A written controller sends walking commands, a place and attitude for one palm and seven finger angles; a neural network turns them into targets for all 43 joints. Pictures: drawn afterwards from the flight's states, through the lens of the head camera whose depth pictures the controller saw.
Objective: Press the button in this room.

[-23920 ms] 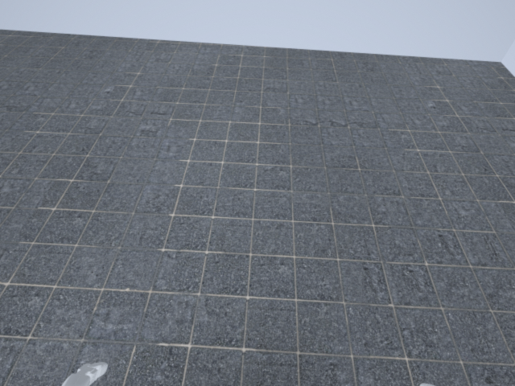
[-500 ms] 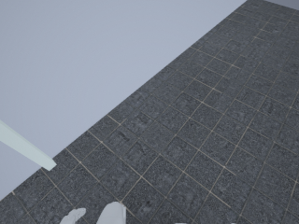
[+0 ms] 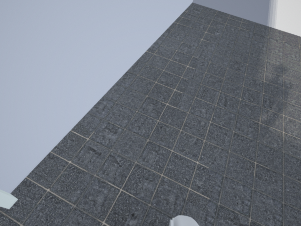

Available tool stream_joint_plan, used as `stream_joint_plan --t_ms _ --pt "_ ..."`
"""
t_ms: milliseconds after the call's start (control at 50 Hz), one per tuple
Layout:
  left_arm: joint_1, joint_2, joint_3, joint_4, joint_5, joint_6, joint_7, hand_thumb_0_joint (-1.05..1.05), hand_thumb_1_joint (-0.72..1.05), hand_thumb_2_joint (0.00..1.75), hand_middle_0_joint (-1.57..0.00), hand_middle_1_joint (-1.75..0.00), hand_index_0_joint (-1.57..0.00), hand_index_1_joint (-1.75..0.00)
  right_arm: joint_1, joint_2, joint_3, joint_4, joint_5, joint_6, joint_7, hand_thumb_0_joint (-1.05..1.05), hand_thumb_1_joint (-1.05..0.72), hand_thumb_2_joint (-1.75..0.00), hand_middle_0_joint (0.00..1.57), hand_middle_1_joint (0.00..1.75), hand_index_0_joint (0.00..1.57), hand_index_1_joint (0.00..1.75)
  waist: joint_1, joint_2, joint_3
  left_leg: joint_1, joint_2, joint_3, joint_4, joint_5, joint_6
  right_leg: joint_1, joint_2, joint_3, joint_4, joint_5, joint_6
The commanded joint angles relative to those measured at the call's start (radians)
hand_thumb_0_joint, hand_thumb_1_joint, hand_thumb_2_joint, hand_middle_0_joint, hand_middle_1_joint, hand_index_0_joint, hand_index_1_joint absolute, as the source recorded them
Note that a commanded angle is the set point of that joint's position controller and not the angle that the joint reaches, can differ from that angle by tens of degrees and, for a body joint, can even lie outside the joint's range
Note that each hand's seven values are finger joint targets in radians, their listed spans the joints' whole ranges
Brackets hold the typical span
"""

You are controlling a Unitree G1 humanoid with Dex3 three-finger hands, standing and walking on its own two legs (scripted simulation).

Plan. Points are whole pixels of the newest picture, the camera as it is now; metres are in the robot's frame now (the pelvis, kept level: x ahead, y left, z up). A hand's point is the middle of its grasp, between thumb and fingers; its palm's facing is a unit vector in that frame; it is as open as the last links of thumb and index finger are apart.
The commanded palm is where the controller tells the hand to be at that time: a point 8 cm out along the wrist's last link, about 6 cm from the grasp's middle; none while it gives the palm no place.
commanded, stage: walk to a spot facing it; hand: left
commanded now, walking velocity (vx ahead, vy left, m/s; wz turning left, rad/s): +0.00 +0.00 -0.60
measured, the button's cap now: out of the picture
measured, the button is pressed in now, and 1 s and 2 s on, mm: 0 0 0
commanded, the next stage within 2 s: turn to face it in 0.52 s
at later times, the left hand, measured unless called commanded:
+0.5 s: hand (125, 220) +0.15 +0.08 -0.14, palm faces -0.28 -0.92 -0.28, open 7.4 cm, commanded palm none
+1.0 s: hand out of the picture +0.13 +0.09 -0.18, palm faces -0.21 -0.96 -0.18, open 7.4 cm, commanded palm none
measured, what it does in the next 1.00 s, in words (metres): walks ahead, turning right: right foot, then left foot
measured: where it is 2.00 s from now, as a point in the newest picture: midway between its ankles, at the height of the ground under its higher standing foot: outside the picture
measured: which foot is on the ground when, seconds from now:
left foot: down 0.00-0.22, up 0.24-0.84, down 0.86-1.00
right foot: up 0.00-0.20, down 0.22-0.90, up 0.92-1.00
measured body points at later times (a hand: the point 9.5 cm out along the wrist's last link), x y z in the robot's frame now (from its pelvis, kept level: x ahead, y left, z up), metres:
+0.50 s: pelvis +0.00 -0.09 +0.00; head +0.02 -0.13 +0.45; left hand +0.16 +0.13 -0.12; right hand -0.02 -0.35 -0.16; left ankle +0.05 +0.11 -0.65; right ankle -0.01 -0.14 -0.74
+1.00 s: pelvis +0.08 -0.07 +0.00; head +0.09 -0.06 +0.44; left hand +0.15 +0.14 -0.17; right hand +0.08 -0.31 -0.15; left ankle +0.12 +0.02 -0.74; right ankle -0.01 -0.15 -0.72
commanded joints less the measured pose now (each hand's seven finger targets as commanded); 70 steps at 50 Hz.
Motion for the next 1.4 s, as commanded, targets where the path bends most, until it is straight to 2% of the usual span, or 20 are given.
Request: stream_joint_plan --t_ms 0,100,160,180,200,220,320,520,600,800,840,900,940,1060,1220,1240,1260,1280,1300,1380 --pt "-0.077 0.016 -0.002 -0.101 0.000 -0.019 -0.001 0.00 0.90 0.90 -0.20 -0.30 -0.20 -0.30 0.107 -0.213 -0.071 -0.026 0.001 -0.013 -0.008 0.00 -0.90 -0.90 0.20 0.30 0.20 0.30 -0.066 0.226 -0.117 0.228 0.249 -0.117 -0.126 0.582 0.113 -0.100 -0.032 -0.053 -0.106 -0.030 0.010" --pt "-0.108 0.002 -0.013 -0.116 -0.001 -0.035 -0.002 0.00 0.90 0.90 -0.20 -0.30 -0.20 -0.30 0.095 -0.241 -0.091 -0.006 -0.006 -0.004 0.004 0.00 -0.90 -0.90 0.20 0.30 0.20 0.30 -0.077 0.282 -0.120 0.186 0.273 -0.044 -0.059 0.580 0.092 0.058 -0.013 -0.119 -0.407 -0.062 -0.026" --pt "-0.001 0.044 -0.004 -0.087 0.000 -0.053 0.006 0.00 0.90 0.90 -0.20 -0.30 -0.20 -0.30 0.082 -0.238 -0.094 -0.003 0.002 -0.002 0.011 0.00 -0.90 -0.90 0.20 0.30 0.20 0.30 -0.009 0.199 -0.159 0.078 0.248 0.037 0.126 0.531 0.002 0.302 0.009 -0.131 -0.690 0.194 -0.069" --pt "0.096 0.133 0.011 -0.062 0.009 -0.067 0.017 0.00 0.90 0.90 -0.20 -0.30 -0.20 -0.30 0.091 -0.205 -0.084 -0.020 0.011 0.002 0.016 0.00 -0.90 -0.90 0.20 0.30 0.20 0.30 0.042 -0.011 -0.210 -0.118 0.194 0.061 0.326 0.302 -0.056 0.522 -0.121 0.043 -0.786 0.425 -0.120" --pt "0.158 0.253 0.035 -0.041 0.008 -0.072 0.034 0.00 0.90 0.90 -0.20 -0.30 -0.20 -0.30 0.022 -0.120 -0.054 -0.078 0.010 0.008 0.021 0.00 -0.90 -0.90 0.20 0.30 0.20 0.30 0.077 -0.300 -0.198 -0.386 0.028 0.031 0.582 -0.339 -0.108 0.575 -0.371 0.407 -0.796 0.849 -0.231" --pt "0.167 0.251 0.033 -0.035 -0.011 -0.064 0.044 0.00 0.90 0.90 -0.20 -0.30 -0.20 -0.30 -0.005 -0.146 -0.054 -0.089 0.015 0.026 0.004 0.00 -0.90 -0.90 0.20 0.30 0.20 0.30 0.074 -0.240 -0.208 -0.380 0.022 -0.134 0.673 -0.388 -0.092 0.511 -0.396 0.370 -0.788 0.919 -0.297" --pt "-0.043 0.125 0.000 -0.095 -0.013 -0.068 0.046 0.00 0.90 0.90 -0.20 -0.30 -0.20 -0.30 0.035 -0.166 -0.061 -0.017 -0.002 0.042 0.011 0.00 -0.90 -0.90 0.20 0.30 0.20 0.30 -0.022 -0.080 -0.114 -0.354 0.030 -0.189 0.675 -0.069 -0.109 0.369 -0.195 0.214 -0.843 0.539 -0.214" --pt "0.056 0.123 0.001 -0.053 -0.008 -0.097 0.030 0.00 0.90 0.90 -0.20 -0.30 -0.20 -0.30 -0.037 -0.185 -0.060 -0.046 -0.010 0.026 0.021 0.00 -0.90 -0.90 0.20 0.30 0.20 0.30 0.008 -0.071 -0.084 -0.429 0.005 -0.220 0.532 0.005 -0.120 0.412 -0.167 0.358 -0.962 0.097 -0.236" --pt "0.112 0.107 -0.002 -0.025 -0.004 -0.108 0.033 0.00 0.90 0.90 -0.20 -0.30 -0.20 -0.30 -0.089 -0.176 -0.051 -0.056 -0.007 0.011 0.021 0.00 -0.90 -0.90 0.20 0.30 0.20 0.30 0.023 -0.043 -0.091 -0.435 -0.012 -0.229 0.447 -0.022 -0.108 0.471 -0.176 0.406 -0.950 0.198 -0.271" --pt "0.110 0.036 -0.057 0.097 -0.010 -0.122 0.065 0.00 0.90 0.90 -0.20 -0.30 -0.20 -0.30 0.017 -0.102 0.002 0.089 0.019 -0.012 0.005 0.00 -0.90 -0.90 0.20 0.30 0.20 0.30 -0.028 -0.035 -0.118 -0.020 -0.080 -0.196 -0.024 0.151 -0.054 0.403 -0.133 0.172 -0.826 0.674 -0.187" --pt "0.143 0.014 -0.060 0.113 -0.013 -0.112 0.070 0.00 0.90 0.90 -0.20 -0.30 -0.20 -0.30 0.050 -0.141 -0.004 0.114 0.018 -0.021 0.005 0.00 -0.90 -0.90 0.20 0.30 0.20 0.30 -0.027 0.050 -0.128 0.090 -0.023 -0.254 -0.070 0.434 -0.024 0.339 -0.100 0.123 -0.734 0.598 -0.135" --pt "0.142 -0.023 -0.070 0.111 -0.016 -0.094 0.076 0.00 0.90 0.90 -0.20 -0.30 -0.20 -0.30 0.087 -0.201 -0.015 0.129 0.013 -0.004 -0.006 0.00 -0.90 -0.90 0.20 0.30 0.20 0.30 -0.030 0.292 -0.086 0.117 0.204 -0.522 -0.129 0.710 0.159 0.176 0.013 -0.036 -0.518 -0.045 -0.047" --pt "0.071 0.001 -0.060 0.093 -0.011 -0.080 0.077 0.00 0.90 0.90 -0.20 -0.30 -0.20 -0.30 0.096 -0.193 -0.017 0.131 0.006 0.005 -0.010 0.00 -0.90 -0.90 0.20 0.30 0.20 0.30 -0.043 0.251 -0.050 0.055 0.211 -0.586 -0.186 0.677 0.209 0.116 0.004 0.004 -0.324 -0.183 -0.045" --pt "-0.020 -0.013 -0.036 0.030 -0.009 -0.063 0.060 0.00 0.90 0.90 -0.20 -0.30 -0.20 -0.30 0.072 -0.232 -0.060 0.080 -0.004 0.013 -0.007 0.00 -0.90 -0.90 0.20 0.30 0.20 0.30 -0.048 0.125 -0.123 0.035 0.123 -0.566 -0.160 0.491 0.185 0.086 0.004 -0.003 -0.284 -0.097 -0.026" --pt "-0.018 0.017 -0.024 -0.024 -0.018 -0.064 0.060 0.00 0.90 0.90 -0.20 -0.30 -0.20 -0.30 0.036 -0.253 -0.093 0.028 -0.002 0.033 0.010 0.00 -0.90 -0.90 0.20 0.30 0.20 0.30 -0.023 0.222 -0.189 -0.068 0.017 -0.606 -0.084 0.399 0.114 0.306 0.047 -0.027 -0.646 0.074 -0.020" --pt "0.022 0.043 -0.016 -0.019 -0.017 -0.069 0.063 0.00 0.90 0.90 -0.20 -0.30 -0.20 -0.30 0.020 -0.239 -0.094 0.015 0.004 0.035 0.013 0.00 -0.90 -0.90 0.20 0.30 0.20 0.30 0.001 0.185 -0.200 -0.161 -0.019 -0.586 -0.041 0.293 0.075 0.433 0.017 -0.017 -0.784 0.164 -0.024" --pt "0.052 0.119 -0.003 -0.020 -0.005 -0.079 0.068 0.00 0.90 0.90 -0.20 -0.30 -0.20 -0.30 0.026 -0.193 -0.088 0.002 0.013 0.035 0.019 0.00 -0.90 -0.90 0.20 0.30 0.20 0.30 0.016 0.020 -0.228 -0.317 -0.091 -0.486 0.088 0.105 0.011 0.597 -0.147 0.119 -0.893 0.146 -0.064" --pt "0.042 0.207 0.014 -0.031 0.007 -0.082 0.074 0.00 0.90 0.90 -0.20 -0.30 -0.20 -0.30 0.003 -0.145 -0.079 -0.029 0.011 0.031 0.020 0.00 -0.90 -0.90 0.20 0.30 0.20 0.30 0.031 -0.237 -0.180 -0.471 -0.196 -0.267 0.309 -0.237 -0.061 0.591 -0.420 0.373 -0.931 0.216 -0.171" --pt "0.027 0.197 0.006 -0.048 0.001 -0.077 0.073 0.00 0.90 0.90 -0.20 -0.30 -0.20 -0.30 -0.037 -0.193 -0.090 -0.037 0.000 0.034 0.022 0.00 -0.90 -0.90 0.20 0.30 0.20 0.30 0.033 -0.148 -0.140 -0.427 -0.138 -0.289 0.489 -0.290 -0.053 0.427 -0.474 0.355 -0.917 0.289 -0.234" --pt "-0.139 0.098 -0.023 -0.093 0.004 -0.078 0.068 0.00 0.90 0.90 -0.20 -0.30 -0.20 -0.30 0.042 -0.162 -0.084 0.016 -0.002 0.063 0.043 0.00 -0.90 -0.90 0.20 0.30 0.20 0.30 -0.072 -0.118 -0.024 -0.364 -0.078 -0.232 0.700 -0.118 -0.073 0.261 -0.293 0.050 -0.859 0.398 -0.184"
